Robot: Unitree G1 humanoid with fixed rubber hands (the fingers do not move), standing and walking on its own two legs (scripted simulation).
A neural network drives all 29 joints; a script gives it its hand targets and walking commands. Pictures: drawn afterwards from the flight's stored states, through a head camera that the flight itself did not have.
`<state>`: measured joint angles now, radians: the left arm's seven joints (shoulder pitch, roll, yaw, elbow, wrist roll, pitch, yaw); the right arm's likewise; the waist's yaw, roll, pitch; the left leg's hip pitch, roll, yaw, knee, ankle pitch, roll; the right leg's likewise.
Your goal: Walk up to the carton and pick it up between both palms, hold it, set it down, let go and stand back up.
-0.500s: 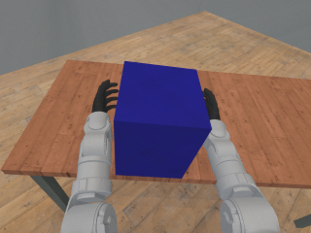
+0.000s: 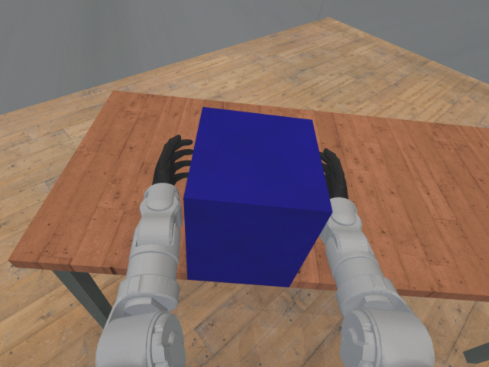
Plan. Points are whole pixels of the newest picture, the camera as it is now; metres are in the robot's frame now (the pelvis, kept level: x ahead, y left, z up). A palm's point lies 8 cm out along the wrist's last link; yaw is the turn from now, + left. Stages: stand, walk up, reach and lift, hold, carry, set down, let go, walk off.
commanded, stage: set down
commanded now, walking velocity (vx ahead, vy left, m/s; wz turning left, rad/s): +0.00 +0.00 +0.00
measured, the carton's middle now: (248, 201) +0.39 +0.05 +0.04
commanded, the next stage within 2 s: none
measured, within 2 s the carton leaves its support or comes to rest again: neither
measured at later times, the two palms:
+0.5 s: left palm (164, 184) +0.36 +0.19 +0.09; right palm (331, 193) +0.40 -0.09 +0.09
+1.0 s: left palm (164, 185) +0.36 +0.19 +0.09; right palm (330, 194) +0.40 -0.09 +0.09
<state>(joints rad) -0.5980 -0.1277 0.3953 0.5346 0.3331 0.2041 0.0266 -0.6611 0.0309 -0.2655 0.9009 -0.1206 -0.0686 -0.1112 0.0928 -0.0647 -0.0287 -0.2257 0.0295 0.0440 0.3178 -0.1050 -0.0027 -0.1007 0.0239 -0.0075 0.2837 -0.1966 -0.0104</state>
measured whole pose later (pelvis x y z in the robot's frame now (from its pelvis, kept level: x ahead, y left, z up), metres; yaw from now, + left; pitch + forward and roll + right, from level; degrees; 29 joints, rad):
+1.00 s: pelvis +0.01 +0.01 +0.00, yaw +0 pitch +0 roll +0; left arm -0.57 -0.20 0.51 0.51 0.43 0.10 -0.04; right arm -0.64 0.09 -0.43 0.88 -0.27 -0.17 -0.04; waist 0.10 -0.07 0.01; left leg -0.18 0.01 0.06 0.29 -0.11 0.01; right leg -0.07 0.01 0.00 0.28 -0.21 0.00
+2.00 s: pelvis -0.01 +0.00 -0.01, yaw +0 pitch +8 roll -2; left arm -0.63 0.17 0.13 0.54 -0.10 0.25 0.10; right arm -0.76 -0.27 0.10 0.85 0.36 0.06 -0.12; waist 0.10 0.00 -0.10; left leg -0.44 0.05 0.04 0.42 -0.13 0.00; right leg -0.30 0.04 -0.01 0.37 -0.21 -0.01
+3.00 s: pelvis -0.02 +0.00 +0.00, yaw +0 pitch +0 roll -1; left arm -0.44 0.24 0.15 -0.08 -0.13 0.78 0.14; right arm -0.53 -0.32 0.08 0.32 0.47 0.39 -0.12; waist 0.05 -0.05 0.00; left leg -0.27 0.03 0.05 0.37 -0.11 0.00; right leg -0.16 0.02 0.00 0.37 -0.22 -0.01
